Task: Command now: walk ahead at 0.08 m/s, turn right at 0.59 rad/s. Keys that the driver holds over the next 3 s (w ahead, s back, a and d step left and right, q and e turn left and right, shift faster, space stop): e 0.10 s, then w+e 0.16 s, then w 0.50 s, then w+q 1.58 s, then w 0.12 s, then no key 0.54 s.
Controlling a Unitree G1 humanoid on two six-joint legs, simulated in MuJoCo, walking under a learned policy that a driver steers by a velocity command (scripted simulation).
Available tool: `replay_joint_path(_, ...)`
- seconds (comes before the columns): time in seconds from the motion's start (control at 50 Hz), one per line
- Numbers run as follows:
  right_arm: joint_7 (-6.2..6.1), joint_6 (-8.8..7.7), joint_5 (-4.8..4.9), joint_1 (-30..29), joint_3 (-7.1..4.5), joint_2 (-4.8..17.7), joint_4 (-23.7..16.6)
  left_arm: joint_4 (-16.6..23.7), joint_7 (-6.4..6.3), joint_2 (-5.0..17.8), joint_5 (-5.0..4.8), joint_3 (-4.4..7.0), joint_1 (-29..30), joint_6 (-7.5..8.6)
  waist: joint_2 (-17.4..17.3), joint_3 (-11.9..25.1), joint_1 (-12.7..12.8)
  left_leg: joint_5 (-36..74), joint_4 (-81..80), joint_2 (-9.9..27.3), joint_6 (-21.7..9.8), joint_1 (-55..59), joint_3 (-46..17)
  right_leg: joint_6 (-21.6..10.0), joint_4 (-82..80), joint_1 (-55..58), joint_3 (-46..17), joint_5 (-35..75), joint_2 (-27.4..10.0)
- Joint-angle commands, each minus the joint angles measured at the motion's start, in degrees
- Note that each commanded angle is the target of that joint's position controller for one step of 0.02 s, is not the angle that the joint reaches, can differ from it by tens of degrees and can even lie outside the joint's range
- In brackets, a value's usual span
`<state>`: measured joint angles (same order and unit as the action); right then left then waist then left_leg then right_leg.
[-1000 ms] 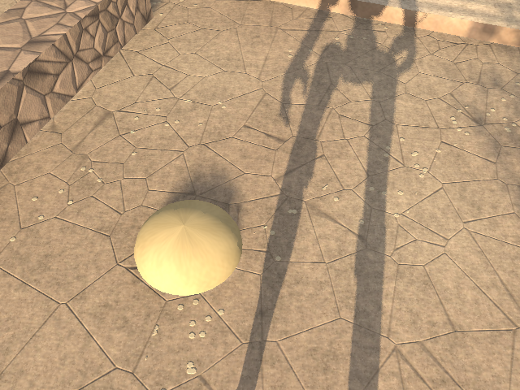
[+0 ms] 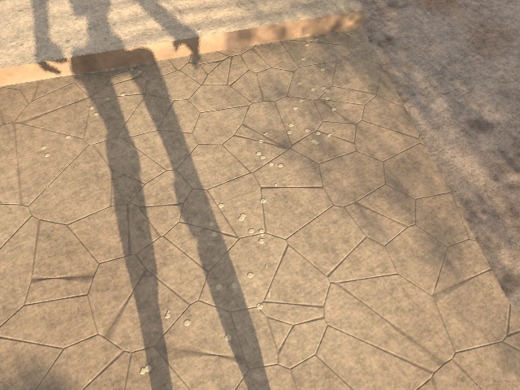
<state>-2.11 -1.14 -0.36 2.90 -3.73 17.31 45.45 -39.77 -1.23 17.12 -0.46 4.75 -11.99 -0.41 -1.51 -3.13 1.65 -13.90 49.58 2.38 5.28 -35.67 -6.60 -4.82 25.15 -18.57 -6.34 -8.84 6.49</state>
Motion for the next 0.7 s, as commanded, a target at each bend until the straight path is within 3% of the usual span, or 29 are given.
replay_joint_path(0.02, 0.15, -0.38, 0.3, -0.35, -1.15, 5.0, -3.5, 4.42, -0.86, 9.41, 0.13, 2.4, 1.23, -0.22, 8.74, 9.18, -0.74, 1.53, -5.54, -2.0, 0.24, 4.9, 0.28, -7.97, -4.47, 5.72, -14.51, 10.4, -13.78)
replay_joint_path(0.1, 0.95, -1.59, 0.44, 0.28, -1.46, 5.83, -4.1, 5.1, -0.73, 8.81, -0.06, 2.14, 1.68, -0.81, 10.57, 9.25, -1.05, -2.49, -13.3, -3.98, -1.02, 9.44, 0.12, -7.46, 0.18, 8.44, -19.76, 17.1, -13.79)
replay_joint_path(0.14, 1.6, -2.31, 0.79, 4.5, -1.83, 6.08, -3.17, 6.03, -0.81, 7.87, -0.8, 1.63, 3.72, -1.14, 10.37, 10.06, -3.92, 4.73, -25.57, -3.37, -3.08, 18.85, 1.57, -5.0, 2.43, 5.93, -20.54, 7.18, -11.22)
replay_joint_path(0.16, 1.5, -2.36, 0.22, 6.69, -2.45, 8.17, -2.89, 6.37, -0.87, 5.38, -0.38, 0.8, 2.62, -1.15, 6.61, 11.14, -4.06, 6.53, -28.78, 3.11, -5.66, 27.05, -2.88, -2.46, 7.45, 0.27, -18.1, -5.32, -8.09)
replay_joint_path(0.18, 0.92, -1.86, -0.55, 7.5, -3.02, 11.56, -3.23, 6.48, -0.74, 1.55, 0.15, -0.25, -0.67, -0.97, -6.39, 11.47, -1.5, 5.97, -31.59, 14.45, -11.23, 34.79, -15.36, 0.86, 20.29, -10.15, -7.56, -23.92, -0.24)
replay_joint_path(0.2, 1.26, -1.86, -1.64, 10.8, -3.66, 13.28, -2.06, 8.77, -0.52, 5.13, -0.24, 0.57, -0.86, -0.04, -16.38, 8.83, -1.53, -2.61, -35.35, 21.57, -19.07, 35.14, -31.16, 2.06, 29.43, -22.24, -3.1, -28.92, 0.56)
replay_joint_path(0.22, 1.27, -2.3, -0.7, 9.09, -2.99, 9.88, -3.47, 7.96, -0.3, 9.07, -0.06, 1.5, -0.51, 0.44, -10.84, 6.31, -2.33, -11.57, -35.94, 20.53, -19.67, 34.18, -28.8, 3.3, 35.02, -24.96, -3.85, -23.7, -4.02)
replay_joint_path(0.24, 0.97, -2.3, 0.06, 7.82, -2.56, 7.59, -3.75, 7.23, -0.07, 10.12, -0.13, 2.09, 0.74, 0.35, -8.01, 4.48, -2.74, -15.34, -35.97, 16.99, -16.86, 32.87, -21.97, 4.26, 36.72, -25.65, -2.43, -19.18, -5.56)
replay_joint_path(0.26, 0.61, -2.1, 0.55, 6.92, -2.3, 7.01, -4.19, 6.62, -0.02, 9.26, -0.04, 2.15, 0.56, 0.02, -7.26, 4.31, -2.46, -15.91, -36.17, 14.22, -14.51, 32.93, -17.81, 5.25, 38.09, -25.96, -1.13, -16.45, -6.32)
replay_joint_path(0.28, 0.34, -2.08, 0.79, 7.74, -2.06, 6.6, -3.81, 6.91, 0.35, 7.95, -0.03, 1.81, 1.33, 0.14, -7.05, 3.24, -3.31, -14.33, -37.0, 13.45, -14.33, 32.23, -15.52, 5.89, 38.69, -26.7, -0.76, -13.86, -7.2)
replay_joint_path(0.32, 0.38, -2.6, 0.18, 10.41, -1.91, 6.48, -2.94, 7.29, 1.14, 4.49, -0.3, 0.79, 2.49, 1.09, -6.54, 2.52, -4.31, -9.75, -39.1, 11.32, -14.59, 30.02, -10.1, 6.15, 36.89, -24.67, 1.45, -9.47, -7.49)
replay_joint_path(0.36, 0.76, -3.13, 0.23, 12.27, -2.06, 6.84, -2.35, 7.88, 1.34, 2.95, -0.37, 0.16, 4.05, 1.89, -6.57, 2.82, -5.18, -6.47, -40.11, 10.92, -15.37, 30.25, -6.89, 6.38, 31.46, -23.12, 2.75, -6.79, -7.96)
replay_joint_path(0.44, 1.55, -3.37, 1.19, 12.55, -2.63, 9.18, -1.8, 8.8, 2.02, 1.4, -0.31, -0.86, 7.59, 3.15, -7.18, 2.4, -5.78, 0.37, -40.19, 10.52, -15.25, 26.81, -1.25, 5.88, 16.78, -13.95, 6.49, -3.25, -8.92)
replay_joint_path(0.5, 2.39, -3.11, 1.96, 14.97, -2.96, 10.48, -0.84, 9.06, 2.53, 2.54, -0.83, -0.69, 8.33, 3.44, -7.57, 1.93, -6.17, 0.8, -38.63, 12.13, -15.57, 26.07, -1.02, 4.91, 10.42, -8.19, 8.07, -4.28, -8.08)
replay_joint_path(0.54, 2.69, -2.65, 2.73, 14.31, -2.83, 10.54, -0.54, 8.24, 2.69, 3.05, -1.0, -0.31, 5.39, 3.65, -6.82, 2.07, -3.47, 0.64, -35.96, 12.71, -14.66, 24.21, -0.79, 2.97, 4.19, -0.83, 9.24, -1.83, -7.07)
replay_joint_path(0.56, 2.77, -2.58, 2.65, 14.69, -2.44, 9.68, -0.25, 6.92, 2.46, 3.96, -0.93, 0.31, 1.94, 3.47, -5.75, 3.33, -1.63, 3.81, -32.96, 11.93, -13.65, 22.2, 0.21, 1.94, 2.17, 5.96, 9.86, -1.51, -5.99)
replay_joint_path(0.58, 2.84, -2.78, 2.06, 14.56, -1.59, 7.58, -0.01, 5.26, 1.89, 6.1, -0.99, 1.5, -4.47, 3.28, -4.05, 6.36, 1.82, 9.31, -25.0, 9.42, -11.65, 19.11, 3.24, 0.34, 1.1, 15.47, 7.93, -1.74, -6.59)
replay_joint_path(0.6, 3.02, -3.23, 0.38, 13.36, 0.16, 3.03, -1.73, 4.06, 1.1, 10.44, -0.04, 2.6, -13.51, 3.09, 6.56, 13.2, 5.47, 1.49, -4.95, 4.78, -7.81, 10.13, 8.9, -3.38, -1.35, 28.2, -7.15, -2.5, -18.81)
replay_joint_path(0.62, 2.61, -4.59, 0.78, 14.77, 0.81, 0.91, -4.41, 3.77, 1.42, 15.89, 0.39, 3.53, -16.12, 3.15, 20.79, 15.37, 4.17, -17.72, 11.59, -2.3, -5.58, -8.21, 8.57, -12.03, -8.86, 35.51, -31.07, -14.17, -29.0)
replay_joint_path(0.64, 2.55, -5.27, 1.88, 12.66, -0.72, 6.92, -3.97, 3.62, 1.94, 11.23, -0.1, 2.28, -15.09, 3.95, 13.43, 11.84, 5.05, -17.25, 19.85, 0.75, -6.06, -13.34, 3.5, -12.55, -10.48, 32.13, -31.76, -18.53, -28.45)
replay_joint_path(0.66, 2.93, -5.52, 2.5, 11.18, -1.18, 8.11, -4.32, 3.79, 2.22, 8.31, -0.12, 1.16, -12.12, 4.46, 12.13, 7.36, 3.39, -11.66, 20.66, 2.96, -7.33, -15.08, 3.33, -10.83, -10.59, 28.12, -24.9, -16.81, -26.19)
replay_joint_path(0.68, 2.96, -5.45, 2.0, 10.72, -1.03, 7.15, -3.55, 4.15, 2.45, 6.54, 0.05, 0.56, -9.24, 4.74, 8.97, 5.16, 2.15, -6.72, 19.07, 4.56, -7.49, -13.36, 3.6, -9.77, -11.69, 23.67, -19.15, -12.41, -23.2)
replay_joint_path(0.7, 3.05, -5.28, 1.14, 10.24, -1.08, 6.64, -3.47, 4.24, 2.63, 5.44, 0.2, 0.22, -6.77, 4.76, 7.92, 3.05, 0.86, -3.41, 16.09, 5.45, -7.09, -11.81, 3.55, -9.14, -13.01, 19.82, -15.39, -6.66, -21.47)
